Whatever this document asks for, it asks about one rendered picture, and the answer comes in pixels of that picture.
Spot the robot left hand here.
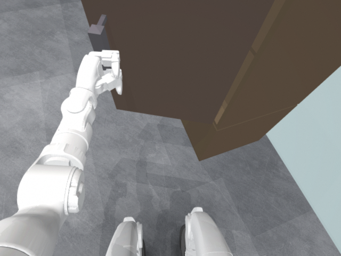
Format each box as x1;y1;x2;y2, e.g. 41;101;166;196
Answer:
76;50;123;98

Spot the left robot upper arm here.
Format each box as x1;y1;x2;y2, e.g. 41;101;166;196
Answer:
0;164;85;256

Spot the right robot thigh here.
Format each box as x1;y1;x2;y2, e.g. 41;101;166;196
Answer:
185;212;233;256

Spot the left robot thigh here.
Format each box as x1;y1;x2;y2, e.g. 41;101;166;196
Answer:
105;221;143;256

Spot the handle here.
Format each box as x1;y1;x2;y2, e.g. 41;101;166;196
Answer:
88;14;112;70

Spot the robot thigh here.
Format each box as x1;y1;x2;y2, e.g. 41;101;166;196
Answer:
185;212;233;256
105;221;143;256

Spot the left robot forearm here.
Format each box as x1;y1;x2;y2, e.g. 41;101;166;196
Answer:
17;87;98;208

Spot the cupboard door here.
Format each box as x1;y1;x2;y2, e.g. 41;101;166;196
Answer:
81;0;275;124

